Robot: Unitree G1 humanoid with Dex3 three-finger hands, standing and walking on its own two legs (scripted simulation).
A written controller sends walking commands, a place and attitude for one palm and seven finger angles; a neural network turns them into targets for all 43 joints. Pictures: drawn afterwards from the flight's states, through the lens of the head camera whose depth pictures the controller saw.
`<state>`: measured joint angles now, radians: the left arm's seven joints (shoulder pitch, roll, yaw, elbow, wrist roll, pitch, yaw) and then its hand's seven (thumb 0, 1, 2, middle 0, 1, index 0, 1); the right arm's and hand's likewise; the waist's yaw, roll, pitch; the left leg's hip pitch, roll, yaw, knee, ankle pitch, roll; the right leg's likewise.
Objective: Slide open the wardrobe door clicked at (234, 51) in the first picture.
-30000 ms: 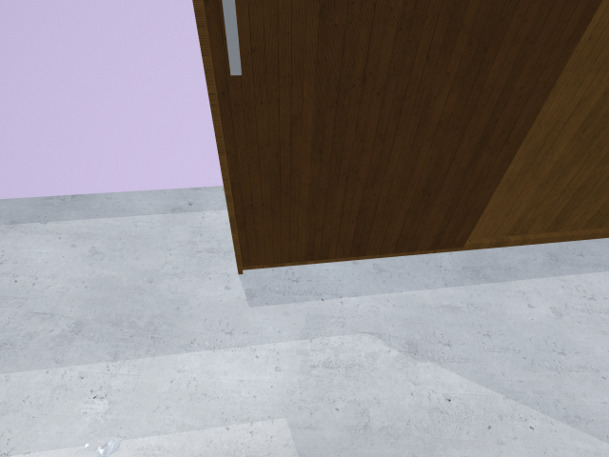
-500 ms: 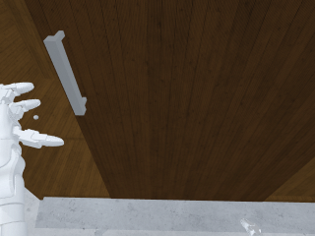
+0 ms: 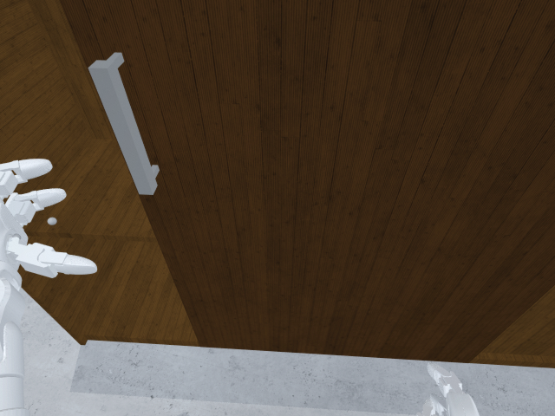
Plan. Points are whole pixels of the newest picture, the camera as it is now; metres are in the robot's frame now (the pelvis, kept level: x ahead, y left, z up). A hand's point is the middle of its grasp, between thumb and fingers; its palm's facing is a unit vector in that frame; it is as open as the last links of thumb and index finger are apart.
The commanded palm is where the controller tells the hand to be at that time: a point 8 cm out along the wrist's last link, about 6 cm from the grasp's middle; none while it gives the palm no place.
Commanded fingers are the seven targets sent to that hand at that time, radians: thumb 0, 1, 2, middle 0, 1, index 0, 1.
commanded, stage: draw the hand back to the body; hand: left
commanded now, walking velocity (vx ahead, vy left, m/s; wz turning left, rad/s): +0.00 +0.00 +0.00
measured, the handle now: (133, 129) +0.46 +0.28 +0.19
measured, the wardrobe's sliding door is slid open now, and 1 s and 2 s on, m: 0.44 0.44 0.44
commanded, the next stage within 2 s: step back with the hand held close in 1.54 s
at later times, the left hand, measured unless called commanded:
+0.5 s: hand (38, 271) +0.22 +0.30 +0.16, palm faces +0.20 -0.98 -0.07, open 14.5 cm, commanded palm +0.18 +0.34 +0.17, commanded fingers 0.00 -0.26 0.34 -0.24 -0.98 -0.24 -0.98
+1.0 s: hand (44, 271) +0.21 +0.28 +0.17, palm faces +0.47 -0.82 -0.32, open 10.4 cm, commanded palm +0.16 +0.32 +0.18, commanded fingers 0.00 0.65 0.78 -0.21 -0.45 -0.21 -0.45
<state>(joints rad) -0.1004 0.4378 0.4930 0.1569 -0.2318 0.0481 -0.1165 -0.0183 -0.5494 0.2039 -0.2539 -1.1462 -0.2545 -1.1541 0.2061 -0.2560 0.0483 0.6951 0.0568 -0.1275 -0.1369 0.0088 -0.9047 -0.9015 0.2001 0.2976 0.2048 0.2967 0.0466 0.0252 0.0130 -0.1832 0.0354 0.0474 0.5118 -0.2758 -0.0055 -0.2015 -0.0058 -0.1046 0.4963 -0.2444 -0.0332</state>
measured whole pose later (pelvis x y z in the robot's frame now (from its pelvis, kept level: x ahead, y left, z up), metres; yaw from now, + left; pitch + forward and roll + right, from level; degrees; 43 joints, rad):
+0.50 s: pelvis -0.02 +0.02 +0.00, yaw +0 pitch -7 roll -1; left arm 0.09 0.41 0.43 -0.08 -0.33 0.19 -0.28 -0.02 -0.50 0.23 -0.25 -1.12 -0.25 -1.13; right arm 0.21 -0.28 0.06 0.63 0.07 -0.20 -0.13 0.01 -0.91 -0.90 0.20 0.30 0.20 0.30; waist 0.07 0.04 0.02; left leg -0.12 0.02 0.05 0.51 -0.26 0.02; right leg -0.12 -0.02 -0.10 0.45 -0.21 -0.01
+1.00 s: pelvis +0.00 +0.02 +0.01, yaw -1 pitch -7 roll +0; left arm 0.39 0.32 0.33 -0.36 -0.08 -0.07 0.13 -0.01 0.30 0.61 -0.23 -0.65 -0.23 -0.66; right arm 0.20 -0.23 0.02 0.70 -0.01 -0.17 -0.07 0.01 -0.90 -0.90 0.20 0.30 0.21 0.30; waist 0.06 0.06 0.04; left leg -0.04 0.01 0.07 0.39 -0.24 0.02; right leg -0.06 -0.02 -0.07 0.37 -0.19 0.00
